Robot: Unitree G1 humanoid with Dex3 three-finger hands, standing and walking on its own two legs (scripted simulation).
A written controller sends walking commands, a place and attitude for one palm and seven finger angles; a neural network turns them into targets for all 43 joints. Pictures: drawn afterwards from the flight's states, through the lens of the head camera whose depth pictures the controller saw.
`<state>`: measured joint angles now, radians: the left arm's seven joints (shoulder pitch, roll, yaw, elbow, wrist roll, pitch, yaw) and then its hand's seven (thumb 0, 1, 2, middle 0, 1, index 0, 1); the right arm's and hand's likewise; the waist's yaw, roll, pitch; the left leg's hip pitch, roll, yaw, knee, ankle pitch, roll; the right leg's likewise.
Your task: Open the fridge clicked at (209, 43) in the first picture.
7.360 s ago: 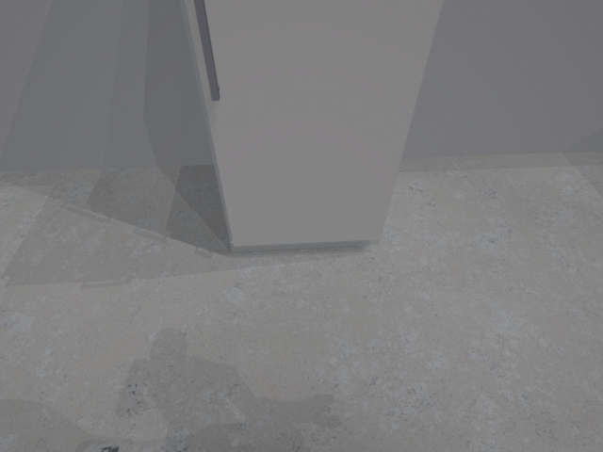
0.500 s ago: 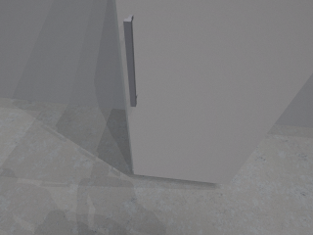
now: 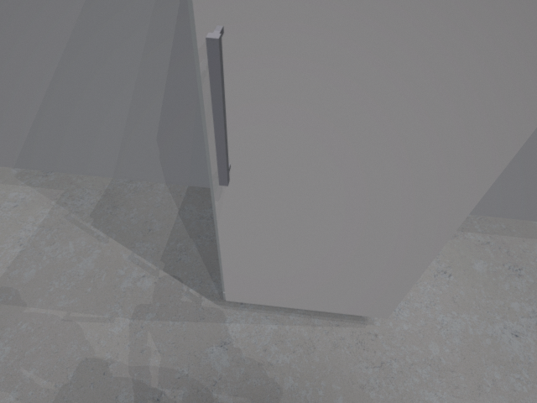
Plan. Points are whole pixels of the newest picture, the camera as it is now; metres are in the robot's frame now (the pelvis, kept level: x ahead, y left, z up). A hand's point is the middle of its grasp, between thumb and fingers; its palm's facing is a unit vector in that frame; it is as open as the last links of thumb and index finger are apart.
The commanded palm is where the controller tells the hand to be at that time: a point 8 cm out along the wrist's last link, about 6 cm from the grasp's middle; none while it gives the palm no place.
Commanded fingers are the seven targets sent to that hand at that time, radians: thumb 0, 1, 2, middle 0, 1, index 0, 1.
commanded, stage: look again from close up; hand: left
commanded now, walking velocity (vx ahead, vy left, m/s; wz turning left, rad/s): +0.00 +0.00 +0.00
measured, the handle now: (222, 117) +0.55 +0.13 +0.14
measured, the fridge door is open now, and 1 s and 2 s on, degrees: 0 0 0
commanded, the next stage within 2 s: shuffle to correct the standing spot in 0.28 s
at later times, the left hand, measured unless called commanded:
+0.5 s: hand out of the picture -0.02 +0.16 -0.18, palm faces +0.05 -0.99 -0.14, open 7.4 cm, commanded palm none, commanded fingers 0.00 0.90 0.90 -0.20 -0.30 -0.20 -0.30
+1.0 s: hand out of the picture +0.05 +0.15 -0.18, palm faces +0.05 -0.99 -0.16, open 7.4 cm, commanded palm none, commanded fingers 0.00 0.90 0.90 -0.20 -0.30 -0.20 -0.30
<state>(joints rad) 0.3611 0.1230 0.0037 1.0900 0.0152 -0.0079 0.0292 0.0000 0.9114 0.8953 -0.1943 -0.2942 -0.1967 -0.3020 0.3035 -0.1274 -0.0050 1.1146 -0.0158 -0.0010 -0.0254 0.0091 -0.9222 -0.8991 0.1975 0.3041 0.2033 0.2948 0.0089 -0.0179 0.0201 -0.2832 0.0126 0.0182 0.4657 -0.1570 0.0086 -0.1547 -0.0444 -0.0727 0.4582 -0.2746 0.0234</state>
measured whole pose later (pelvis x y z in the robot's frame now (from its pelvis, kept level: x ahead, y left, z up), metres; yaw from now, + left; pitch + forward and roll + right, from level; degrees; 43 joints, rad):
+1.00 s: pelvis +0.08 +0.00 +0.00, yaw -1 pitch +1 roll +1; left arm 0.35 0.11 0.03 1.09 0.02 -0.01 0.04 0.00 0.91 0.90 -0.19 -0.29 -0.20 -0.30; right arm 0.30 -0.11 -0.02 1.12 -0.01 -0.01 -0.06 0.02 -0.94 -0.90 0.20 0.30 0.20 0.30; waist 0.01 -0.03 0.05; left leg -0.25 0.00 0.06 0.56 -0.30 0.02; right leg -0.13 -0.08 -0.07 0.53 -0.38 0.04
